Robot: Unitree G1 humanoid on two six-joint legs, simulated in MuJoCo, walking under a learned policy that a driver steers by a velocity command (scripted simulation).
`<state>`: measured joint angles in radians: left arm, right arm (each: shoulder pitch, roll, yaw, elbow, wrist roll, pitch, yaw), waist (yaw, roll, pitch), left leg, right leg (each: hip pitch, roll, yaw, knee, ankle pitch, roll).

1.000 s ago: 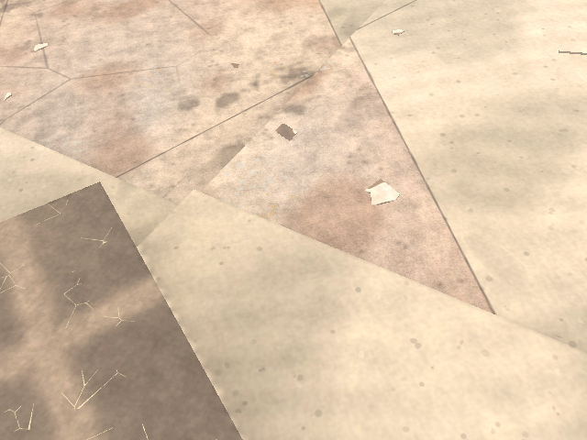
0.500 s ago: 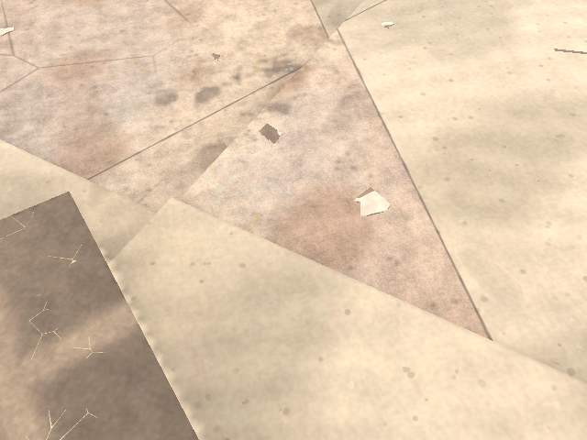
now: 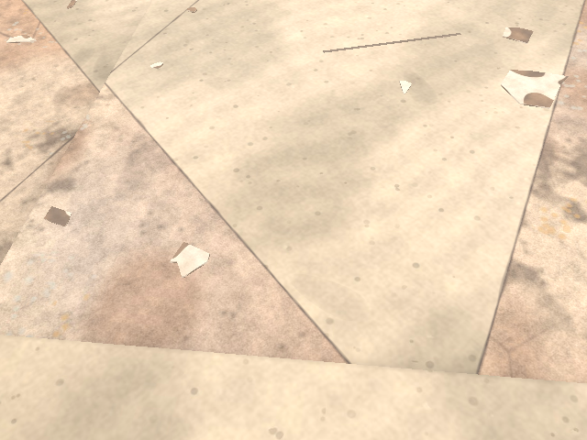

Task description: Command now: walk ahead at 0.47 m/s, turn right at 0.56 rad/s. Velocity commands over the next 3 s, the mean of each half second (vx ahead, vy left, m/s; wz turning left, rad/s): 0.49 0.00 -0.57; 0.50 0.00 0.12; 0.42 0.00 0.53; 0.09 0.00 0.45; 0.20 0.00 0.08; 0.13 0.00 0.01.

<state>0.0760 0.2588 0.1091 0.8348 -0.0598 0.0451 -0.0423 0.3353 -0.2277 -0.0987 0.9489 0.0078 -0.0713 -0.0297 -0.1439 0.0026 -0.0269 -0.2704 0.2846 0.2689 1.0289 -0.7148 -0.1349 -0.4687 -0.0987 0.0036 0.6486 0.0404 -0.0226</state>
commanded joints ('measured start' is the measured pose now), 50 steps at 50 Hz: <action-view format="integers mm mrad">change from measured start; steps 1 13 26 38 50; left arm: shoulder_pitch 119 61 254 -37 143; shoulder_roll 87 142 104 46 72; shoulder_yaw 43 -4 -7 -43 -23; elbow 28 -48 -48 -160 -104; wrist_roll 4 49 20 45 65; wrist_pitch -19 -126 -107 -140 -161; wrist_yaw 6 74 53 35 30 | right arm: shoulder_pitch -60 -295 -67 -60 -41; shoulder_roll -143 -87 -108 -198 -139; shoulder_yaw -31 10 -11 -21 -8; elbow -21 -216 -167 -110 -162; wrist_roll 15 -33 4 28 24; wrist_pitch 14 -70 -51 -29 -6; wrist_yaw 15 4 41 31 24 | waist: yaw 125 104 48 103 171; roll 50 -48 131 72 -140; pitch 17 19 -103 7 -25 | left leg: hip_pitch -116 -434 421 -14 -504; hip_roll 117 -184 52 -104 -164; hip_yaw -84 -302 -812 -444 -401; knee -17 -177 -734 -825 144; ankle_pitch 334 641 250 642 418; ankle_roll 139 74 378 352 184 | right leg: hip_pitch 285 105 -337 -6 436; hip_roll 48 -65 104 58 -197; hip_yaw -117 305 178 22 292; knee -175 -331 705 -30 -426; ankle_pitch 116 140 -486 -85 -231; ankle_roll -54 -249 -36 37 -157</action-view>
